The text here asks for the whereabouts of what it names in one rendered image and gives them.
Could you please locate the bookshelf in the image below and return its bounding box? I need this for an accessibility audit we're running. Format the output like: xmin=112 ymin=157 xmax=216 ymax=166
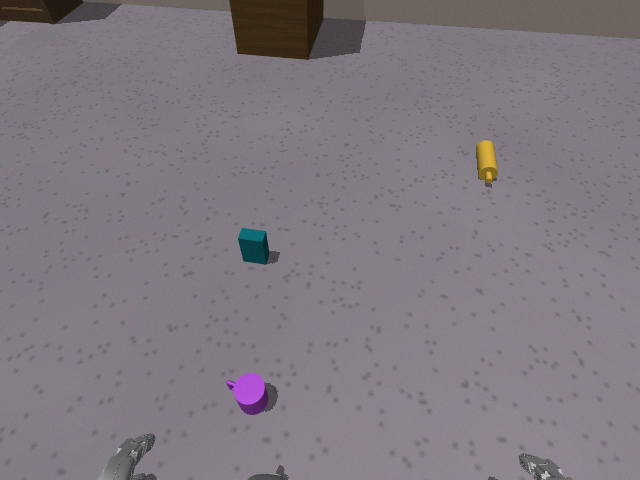
xmin=0 ymin=0 xmax=84 ymax=24

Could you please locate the right robot hand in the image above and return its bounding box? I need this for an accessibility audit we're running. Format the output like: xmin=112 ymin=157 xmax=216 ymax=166
xmin=519 ymin=454 xmax=573 ymax=480

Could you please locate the left robot hand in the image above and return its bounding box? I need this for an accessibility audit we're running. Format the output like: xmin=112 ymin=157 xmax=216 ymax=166
xmin=96 ymin=434 xmax=157 ymax=480

